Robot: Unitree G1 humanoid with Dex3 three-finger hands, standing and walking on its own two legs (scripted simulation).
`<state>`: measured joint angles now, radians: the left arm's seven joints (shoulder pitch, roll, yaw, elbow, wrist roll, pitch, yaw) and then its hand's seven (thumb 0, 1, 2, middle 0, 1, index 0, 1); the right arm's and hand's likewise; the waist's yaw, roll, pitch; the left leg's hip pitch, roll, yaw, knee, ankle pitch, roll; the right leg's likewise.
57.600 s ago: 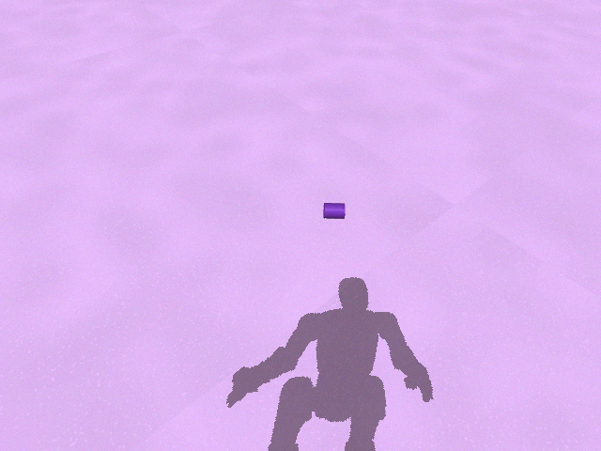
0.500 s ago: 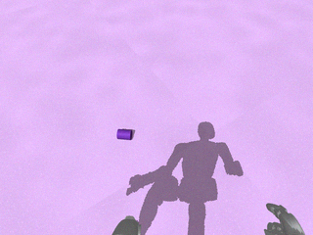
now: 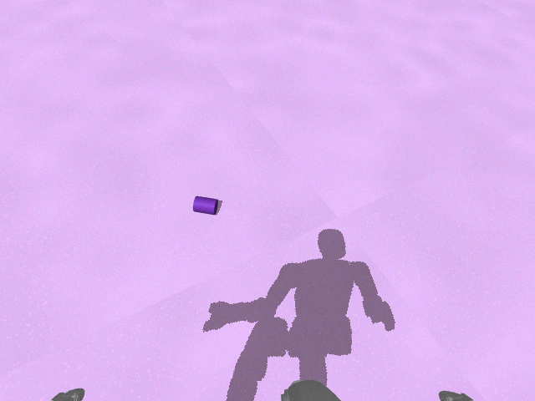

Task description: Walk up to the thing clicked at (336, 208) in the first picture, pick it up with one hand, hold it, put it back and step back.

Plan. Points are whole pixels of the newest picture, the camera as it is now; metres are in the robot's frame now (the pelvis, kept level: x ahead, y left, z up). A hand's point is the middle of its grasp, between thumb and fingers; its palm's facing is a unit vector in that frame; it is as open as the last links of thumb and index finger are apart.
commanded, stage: step back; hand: left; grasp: from above
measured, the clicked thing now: (205, 205) +0.97 +0.22 -0.73
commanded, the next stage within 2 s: stand in 1.34 s
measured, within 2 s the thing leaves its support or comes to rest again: neither
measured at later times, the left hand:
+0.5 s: hand out of the picture -0.08 +0.26 -0.12, palm faces +0.04 -0.88 -0.47, open 7.4 cm
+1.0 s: hand out of the picture -0.02 +0.22 -0.14, palm faces +0.06 -0.92 -0.39, open 7.4 cm
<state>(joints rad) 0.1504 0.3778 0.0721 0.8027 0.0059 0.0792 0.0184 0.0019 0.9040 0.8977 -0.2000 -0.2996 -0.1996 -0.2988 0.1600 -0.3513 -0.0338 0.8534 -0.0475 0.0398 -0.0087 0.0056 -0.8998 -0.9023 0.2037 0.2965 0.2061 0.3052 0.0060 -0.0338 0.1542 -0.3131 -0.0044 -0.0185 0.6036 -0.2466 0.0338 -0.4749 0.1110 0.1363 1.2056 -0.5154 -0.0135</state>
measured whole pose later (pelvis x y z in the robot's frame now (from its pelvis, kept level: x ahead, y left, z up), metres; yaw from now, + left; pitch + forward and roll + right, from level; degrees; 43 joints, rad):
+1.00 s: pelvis -0.09 -0.05 +0.00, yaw +3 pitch -3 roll +0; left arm 0.18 0.33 0.05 0.97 0.03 -0.04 0.00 0.00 0.90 0.90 -0.20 -0.30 -0.20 -0.30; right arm 0.22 -0.39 -0.05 0.97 -0.01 0.02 0.00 0.00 -0.90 -0.90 0.20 0.30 0.20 0.30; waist 0.02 0.04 0.08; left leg -0.32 -0.02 -0.09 0.89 -0.55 0.01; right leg -0.31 -0.02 -0.06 0.63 -0.27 -0.03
